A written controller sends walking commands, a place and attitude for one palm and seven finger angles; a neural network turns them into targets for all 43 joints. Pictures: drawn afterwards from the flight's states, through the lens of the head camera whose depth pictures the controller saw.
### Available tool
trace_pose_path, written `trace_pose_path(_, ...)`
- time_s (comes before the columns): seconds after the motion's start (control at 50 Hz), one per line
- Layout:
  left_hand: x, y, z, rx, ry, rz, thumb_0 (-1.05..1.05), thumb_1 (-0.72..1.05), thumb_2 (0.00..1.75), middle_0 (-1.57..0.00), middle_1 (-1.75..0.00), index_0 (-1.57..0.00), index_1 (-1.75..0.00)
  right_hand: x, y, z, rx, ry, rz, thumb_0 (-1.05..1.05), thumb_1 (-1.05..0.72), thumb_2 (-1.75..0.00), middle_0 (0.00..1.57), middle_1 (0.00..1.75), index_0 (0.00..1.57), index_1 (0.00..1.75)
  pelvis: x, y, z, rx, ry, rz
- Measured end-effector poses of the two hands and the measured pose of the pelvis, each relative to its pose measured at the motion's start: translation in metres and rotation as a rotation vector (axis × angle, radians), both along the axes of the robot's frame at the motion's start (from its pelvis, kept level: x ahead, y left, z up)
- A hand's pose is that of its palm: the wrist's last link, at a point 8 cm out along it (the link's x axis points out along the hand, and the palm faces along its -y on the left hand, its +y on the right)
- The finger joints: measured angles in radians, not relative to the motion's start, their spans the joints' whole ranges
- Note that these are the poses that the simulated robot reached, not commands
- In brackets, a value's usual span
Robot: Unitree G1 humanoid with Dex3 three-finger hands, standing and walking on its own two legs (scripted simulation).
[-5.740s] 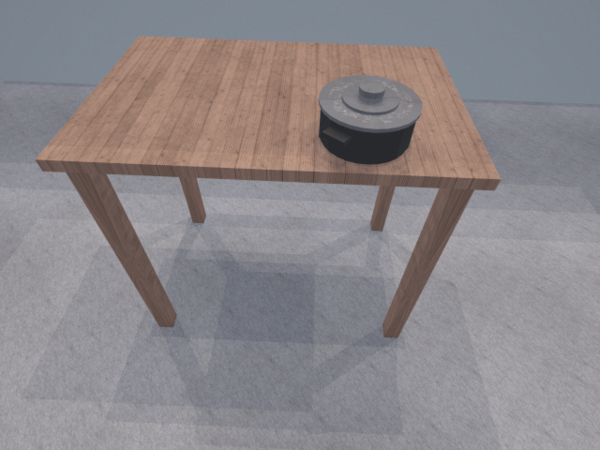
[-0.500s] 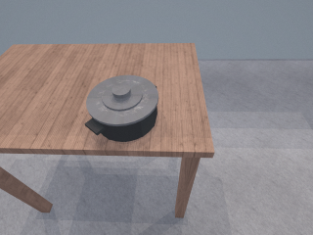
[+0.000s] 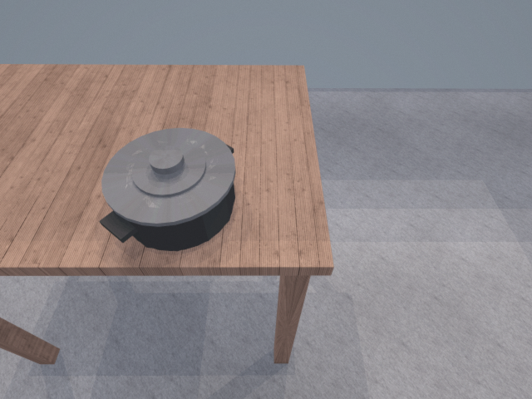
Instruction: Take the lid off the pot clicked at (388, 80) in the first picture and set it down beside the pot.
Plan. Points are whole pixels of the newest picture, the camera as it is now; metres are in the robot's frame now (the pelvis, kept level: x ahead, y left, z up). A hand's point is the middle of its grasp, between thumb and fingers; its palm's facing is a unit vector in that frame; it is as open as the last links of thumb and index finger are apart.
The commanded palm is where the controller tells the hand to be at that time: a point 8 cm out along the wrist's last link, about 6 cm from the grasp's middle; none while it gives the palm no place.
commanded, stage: look again from close up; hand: left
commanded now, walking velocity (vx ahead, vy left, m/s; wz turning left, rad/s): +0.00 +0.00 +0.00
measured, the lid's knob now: (166, 159) +0.43 +0.18 +0.12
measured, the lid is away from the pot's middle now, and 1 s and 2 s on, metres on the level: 0.00 0.00 0.00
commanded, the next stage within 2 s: shuffle to correct the standing spot in 1.42 s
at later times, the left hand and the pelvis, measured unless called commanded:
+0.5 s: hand out of the picture +0.03 +0.14 -0.17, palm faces +0.02 -0.98 -0.22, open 7.3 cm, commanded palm none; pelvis +0.04 -0.04 +0.00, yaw +0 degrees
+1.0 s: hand out of the picture +0.05 +0.10 -0.17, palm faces +0.05 -0.97 -0.23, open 7.4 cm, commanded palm none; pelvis +0.06 -0.07 +0.00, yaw +0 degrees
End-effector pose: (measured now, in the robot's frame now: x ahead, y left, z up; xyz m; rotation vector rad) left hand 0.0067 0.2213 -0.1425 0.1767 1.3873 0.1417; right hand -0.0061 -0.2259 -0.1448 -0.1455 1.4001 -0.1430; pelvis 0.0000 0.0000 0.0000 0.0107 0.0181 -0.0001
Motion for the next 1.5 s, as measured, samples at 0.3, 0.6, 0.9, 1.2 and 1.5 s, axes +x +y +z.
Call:
trace_pose_path(0.3, 0.018, -0.021, 0.002, 0.013, 0.009, 0.010, 0.01, 0.92, 0.89, -0.20, -0.30, -0.20, -0.30, 0.024, -0.014, -0.004, 0.016, 0.016, -0.005, 0.01, -0.92, -0.90, 0.19, 0.30, 0.20, 0.30, 0.023, -0.022, 0.000, 0.004, 0.001, -0.003)
trace_pose_path(0.6, 0.024, -0.045, 0.002, 0.009, 0.033, 0.034, 0.01, 0.92, 0.89, -0.20, -0.30, -0.20, -0.30, 0.052, -0.037, -0.004, 0.007, 0.011, 0.013, 0.01, -0.92, -0.90, 0.19, 0.30, 0.20, 0.30, 0.042, -0.043, 0.001, 0.012, 0.009, 0.004)
trace_pose_path(0.9, 0.033, -0.064, 0.003, 0.022, 0.015, 0.052, 0.01, 0.92, 0.89, -0.20, -0.30, -0.20, -0.30, 0.066, -0.057, -0.006, 0.007, 0.005, 0.013, 0.01, -0.92, -0.90, 0.19, 0.30, 0.20, 0.30, 0.055, -0.063, 0.000, 0.015, 0.008, 0.005)
trace_pose_path(1.2, 0.024, -0.082, 0.001, 0.002, 0.029, 0.063, 0.01, 0.91, 0.89, -0.20, -0.30, -0.20, -0.30, 0.058, -0.066, -0.005, 0.003, 0.019, 0.000, 0.01, -0.92, -0.90, 0.19, 0.30, 0.20, 0.30, 0.055, -0.074, 0.000, 0.010, 0.006, 0.001)
trace_pose_path(1.5, 0.006, -0.085, 0.000, -0.020, 0.057, 0.074, 0.01, 0.91, 0.89, -0.20, -0.30, -0.20, -0.30, 0.035, -0.055, -0.002, 0.012, 0.056, -0.012, 0.01, -0.91, -0.90, 0.19, 0.30, 0.20, 0.30, 0.048, -0.071, 0.001, 0.006, 0.001, 0.002)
